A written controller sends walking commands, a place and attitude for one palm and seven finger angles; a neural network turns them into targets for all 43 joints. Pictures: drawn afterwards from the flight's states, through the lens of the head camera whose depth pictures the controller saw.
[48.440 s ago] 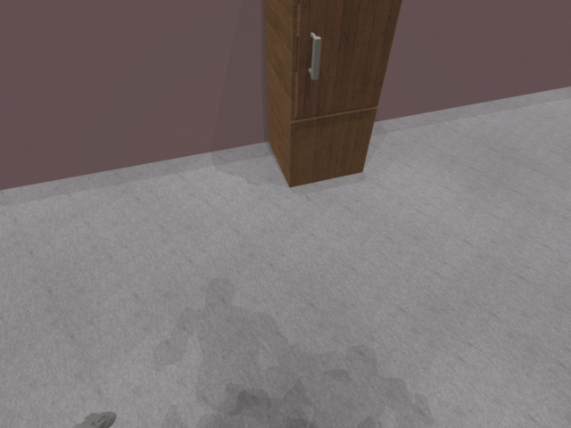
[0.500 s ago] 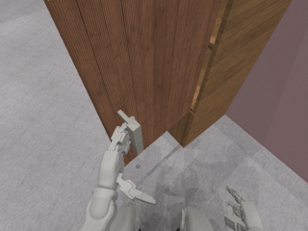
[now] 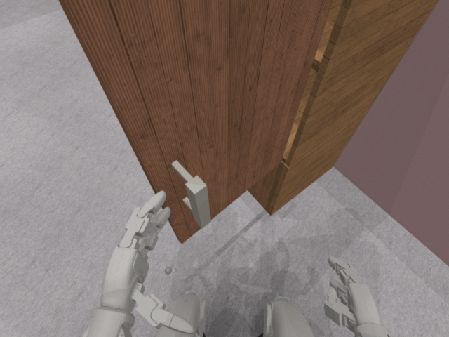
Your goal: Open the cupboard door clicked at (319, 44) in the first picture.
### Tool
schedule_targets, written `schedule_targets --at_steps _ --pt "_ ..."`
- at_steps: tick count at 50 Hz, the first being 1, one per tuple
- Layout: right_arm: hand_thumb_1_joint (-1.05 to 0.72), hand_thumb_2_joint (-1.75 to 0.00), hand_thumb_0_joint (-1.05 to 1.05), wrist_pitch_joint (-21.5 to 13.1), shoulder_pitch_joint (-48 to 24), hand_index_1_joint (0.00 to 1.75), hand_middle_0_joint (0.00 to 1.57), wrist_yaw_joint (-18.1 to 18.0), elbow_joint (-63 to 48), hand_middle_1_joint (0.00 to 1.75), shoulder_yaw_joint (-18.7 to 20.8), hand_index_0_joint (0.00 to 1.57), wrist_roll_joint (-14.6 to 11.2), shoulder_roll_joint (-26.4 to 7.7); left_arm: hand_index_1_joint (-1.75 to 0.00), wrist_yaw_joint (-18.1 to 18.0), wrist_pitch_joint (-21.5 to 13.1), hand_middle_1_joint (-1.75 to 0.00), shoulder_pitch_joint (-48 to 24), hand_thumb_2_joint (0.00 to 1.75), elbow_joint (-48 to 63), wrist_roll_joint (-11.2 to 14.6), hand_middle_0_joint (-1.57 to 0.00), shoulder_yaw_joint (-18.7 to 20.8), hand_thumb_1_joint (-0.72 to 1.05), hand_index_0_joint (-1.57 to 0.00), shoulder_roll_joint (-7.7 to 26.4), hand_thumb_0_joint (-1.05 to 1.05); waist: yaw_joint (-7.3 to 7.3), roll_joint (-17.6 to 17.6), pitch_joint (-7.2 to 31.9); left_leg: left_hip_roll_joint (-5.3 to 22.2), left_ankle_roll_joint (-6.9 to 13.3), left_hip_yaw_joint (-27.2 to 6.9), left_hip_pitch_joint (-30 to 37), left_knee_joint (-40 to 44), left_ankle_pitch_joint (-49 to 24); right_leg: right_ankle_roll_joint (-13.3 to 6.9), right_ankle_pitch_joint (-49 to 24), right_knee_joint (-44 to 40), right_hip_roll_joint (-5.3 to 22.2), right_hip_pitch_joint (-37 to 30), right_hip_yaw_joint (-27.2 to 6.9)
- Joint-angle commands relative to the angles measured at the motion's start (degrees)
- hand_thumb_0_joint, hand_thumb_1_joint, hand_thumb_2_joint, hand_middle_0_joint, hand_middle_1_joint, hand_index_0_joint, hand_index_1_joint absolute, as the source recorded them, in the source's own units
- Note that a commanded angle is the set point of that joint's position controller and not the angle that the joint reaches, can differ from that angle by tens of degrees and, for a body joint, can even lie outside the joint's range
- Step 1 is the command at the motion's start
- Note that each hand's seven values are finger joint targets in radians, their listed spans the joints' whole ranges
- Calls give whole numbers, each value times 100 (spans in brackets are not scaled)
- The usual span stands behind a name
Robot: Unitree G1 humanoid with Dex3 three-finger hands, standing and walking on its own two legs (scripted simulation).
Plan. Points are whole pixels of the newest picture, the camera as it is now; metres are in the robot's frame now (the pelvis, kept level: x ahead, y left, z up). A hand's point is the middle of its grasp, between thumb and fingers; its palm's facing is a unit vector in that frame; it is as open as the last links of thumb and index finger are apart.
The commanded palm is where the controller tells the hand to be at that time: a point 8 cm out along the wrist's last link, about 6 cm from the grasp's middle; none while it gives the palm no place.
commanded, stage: slide the hand sideways off the handle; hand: left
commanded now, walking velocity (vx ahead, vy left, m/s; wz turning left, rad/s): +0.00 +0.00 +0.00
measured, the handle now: (191, 196) +0.34 +0.08 +0.04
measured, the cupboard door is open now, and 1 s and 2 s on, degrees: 94 94 94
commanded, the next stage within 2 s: draw the hand back to the body in 0.28 s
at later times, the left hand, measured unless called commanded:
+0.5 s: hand (145, 282) +0.20 +0.13 +0.05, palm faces -0.10 -0.99 -0.03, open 16.3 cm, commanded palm +0.17 +0.19 +0.07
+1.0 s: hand (66, 268) +0.20 +0.19 +0.14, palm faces +0.08 -0.96 -0.27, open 15.6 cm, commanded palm +0.16 +0.25 +0.18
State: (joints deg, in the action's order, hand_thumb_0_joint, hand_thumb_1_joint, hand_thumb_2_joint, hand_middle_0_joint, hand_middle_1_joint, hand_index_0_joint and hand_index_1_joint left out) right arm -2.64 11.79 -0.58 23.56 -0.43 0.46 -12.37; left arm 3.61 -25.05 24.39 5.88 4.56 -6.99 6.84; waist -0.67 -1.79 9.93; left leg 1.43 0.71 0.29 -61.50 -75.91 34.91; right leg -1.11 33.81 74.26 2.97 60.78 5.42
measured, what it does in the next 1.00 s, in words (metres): rises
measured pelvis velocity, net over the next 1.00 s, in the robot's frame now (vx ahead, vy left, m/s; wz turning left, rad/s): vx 0.02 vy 0.00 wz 0.00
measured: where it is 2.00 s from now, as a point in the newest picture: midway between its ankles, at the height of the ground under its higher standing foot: outside the picture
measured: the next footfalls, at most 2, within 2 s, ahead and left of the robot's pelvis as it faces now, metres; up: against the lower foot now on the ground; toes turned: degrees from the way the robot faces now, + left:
none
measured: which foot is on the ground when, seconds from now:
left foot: down 0.00-1.00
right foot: down 0.00-1.00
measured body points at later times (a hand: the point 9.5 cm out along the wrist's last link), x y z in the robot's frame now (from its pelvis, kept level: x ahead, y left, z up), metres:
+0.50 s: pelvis +0.00 -0.01 -0.01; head +0.08 -0.01 +0.44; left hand +0.20 +0.18 +0.06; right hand +0.20 -0.24 -0.09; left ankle +0.01 +0.11 -0.62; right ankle +0.02 -0.11 -0.62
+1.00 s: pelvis +0.02 +0.00 +0.07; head +0.04 +0.00 +0.52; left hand +0.19 +0.25 +0.16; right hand +0.20 -0.23 +0.00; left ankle +0.01 +0.11 -0.62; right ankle +0.02 -0.11 -0.62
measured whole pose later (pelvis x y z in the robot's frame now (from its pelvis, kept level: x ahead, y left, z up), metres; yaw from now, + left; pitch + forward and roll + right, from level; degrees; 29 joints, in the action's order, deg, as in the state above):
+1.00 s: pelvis +0.02 +0.00 +0.07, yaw +0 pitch +9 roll -2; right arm -2.9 15.8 -6.9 24.2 -1.3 -2.2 -13.1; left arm 2.0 -6.7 36.2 20.7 6.6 6.7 17.5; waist -1.2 -3.1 8.5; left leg 2.0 0.6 0.4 -36.5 -55.9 28.7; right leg -0.5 26.6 52.8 1.2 35.3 5.6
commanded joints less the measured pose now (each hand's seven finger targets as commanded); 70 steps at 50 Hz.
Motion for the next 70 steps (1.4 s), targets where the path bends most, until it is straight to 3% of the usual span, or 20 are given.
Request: schedule_targets --at_steps 1,12,17,19,21,23,26,28,31,34,39,44,45,46,47,49,54,56,62,70 --pt "-90 -90 0 -329 -47 30 20 -75 -871 30 339 20 -17 -625 -30 182 -449 -30 213 30 1380 199 -15 262 -50 -15 277 0 101 293 1656 -244 -3 -260 969 941 -1784 -96 -1826 -899 -318 -1223 -266" --pt "-90 -90 0 -343 -154 30 20 -219 -848 30 380 20 -84 -623 -30 663 -405 -30 583 30 1451 617 -15 906 -50 -15 666 0 68 291 1513 -254 6 -186 608 737 -1542 -58 -1616 -1013 -325 -1321 -452" --pt "-90 -90 0 -457 -133 30 20 -242 -822 30 370 20 -85 -666 -30 840 -427 -30 394 30 1560 733 -15 760 -50 -15 596 0 140 147 1518 -242 21 -226 618 662 -1513 -61 -1490 -972 -327 -1135 -442" --pt "-90 -90 0 -464 -145 30 20 -251 -820 30 375 20 -83 -672 -30 848 -364 -30 425 30 1494 726 -15 784 -50 -15 616 0 148 273 1504 -240 31 -230 561 638 -1534 -52 -1505 -977 -329 -1165 -452" --pt "-90 -90 0 -416 -119 30 20 -266 -913 30 401 20 -110 -652 -30 842 -291 -30 671 30 1960 782 -15 1193 -50 -15 1012 0 -77 25 1862 -243 16 -183 794 823 -1677 -76 -1616 -1064 -315 -1555 -508" --pt "-90 -90 0 -337 -118 30 20 -285 -987 30 405 20 -152 -617 -30 779 -90 -30 892 30 2210 808 -15 1403 -50 -15 1184 0 -162 -17 1922 -251 28 -189 1056 1072 -1849 -80 -1768 -1177 -360 -1804 -414" --pt "-90 -90 0 -270 -61 30 20 -305 -1033 30 367 20 -224 -584 -30 736 171 -30 1022 30 2324 870 -15 1262 -50 -15 953 0 -15 23 1534 -249 25 -201 1358 1355 -1866 -25 -1854 -1440 -380 -1865 -276" --pt "-90 -90 0 -251 -86 30 20 -349 -1008 30 333 20 -229 -610 -30 726 307 -30 911 30 2150 911 -15 1349 -50 -15 1000 0 88 251 1241 -246 37 -230 1269 1440 -1602 -6 -1503 -1696 -387 -1917 -302" --pt "-90 -90 0 -288 -76 30 20 -391 -1007 30 299 20 -249 -646 -30 845 341 -30 954 30 2031 993 -15 1381 -50 -15 1004 0 150 272 869 -248 18 -214 1355 1625 -1278 18 -1061 -2013 -360 -1926 -349" --pt "-90 -90 0 -330 -59 30 20 -420 -1046 30 246 20 -253 -686 -30 952 340 -30 815 30 2118 1068 -15 1542 -50 -15 1207 0 125 165 743 -250 28 -222 1539 1835 -1217 -1 -831 -2237 -351 -2087 -361" --pt "-90 -90 0 -438 -37 30 20 -441 -1013 30 210 20 -294 -670 -30 1075 368 -30 940 30 2204 1268 -15 1843 -50 -15 1346 0 64 6 641 -243 22 -220 1963 2155 -1498 -7 -1186 -2496 -377 -2489 -329" --pt "-90 -90 0 -552 -60 30 20 -440 -947 30 186 20 -351 -675 -30 1179 559 -30 959 37 2294 1387 -16 2074 -32 -16 1484 0 15 -167 538 -210 13 -240 2408 2481 -1835 -4 -1652 -2677 -412 -2817 -232" --pt "-90 -90 0 -416 -39 30 20 -624 -972 30 219 20 -256 -669 -30 248 1063 -30 1131 39 2682 397 -16 2280 -29 -16 2427 0 -357 -256 778 -108 37 -72 2651 2904 -1909 -72 -1661 -3023 -219 -3102 -530" --pt "-90 -90 0 -381 -44 30 20 -684 -1017 30 144 20 -242 -536 -30 -176 1404 -30 1379 40 2787 290 -16 1943 -26 -16 1815 0 -175 -385 421 -127 32 -50 2804 3056 -1891 -42 -1653 -3172 -204 -3054 -441" --pt "-90 -90 0 -334 31 30 20 -686 -941 30 109 20 -241 -532 -30 -464 1656 -30 1438 42 2808 107 -16 1667 -22 -16 1564 0 -122 -565 173 -101 30 -72 2927 3171 -1903 -31 -1638 -3195 -210 -3063 -318" --pt "-90 -90 0 -290 -17 30 20 -717 -855 30 83 20 -216 -569 -30 -818 1938 -30 1318 45 2910 -92 -16 1665 -15 -16 1632 0 -75 -166 39 -70 70 -90 3136 3283 -2051 -1 -1745 -3374 -236 -3231 -235" --pt "-90 -90 0 -410 -115 30 20 -755 -654 30 -2 20 -167 -638 -30 -1216 2127 -30 941 52 2947 -262 -17 1892 2 -17 1855 0 -82 22 -109 -43 77 -138 3756 3800 -2274 17 -1984 -3779 -216 -3784 -171" --pt "-90 -90 0 -498 -111 30 20 -747 -558 30 -18 20 -157 -647 -30 -1264 2119 -30 868 55 3032 -303 -17 1944 9 -17 1870 0 -114 -94 -52 -27 70 -153 4068 3981 -2604 17 -2218 -3869 -206 -4011 -150" --pt "-90 -90 0 -692 -263 30 20 -635 -276 30 -49 20 -132 -654 -30 -1264 2093 -30 672 64 3055 -314 -18 2162 31 -18 1895 0 -187 -184 -307 29 16 -184 4672 4503 -3372 36 -2659 -4302 -208 -4572 -136" --pt "-90 -90 0 -739 -497 30 20 -512 14 30 -20 20 -74 -636 -30 -1189 2018 -30 396 76 3030 -210 -19 2830 58 -19 2167 0 -293 -43 -455 48 -16 -43 5187 4981 -4041 41 -3351 -4819 -224 -5335 -152"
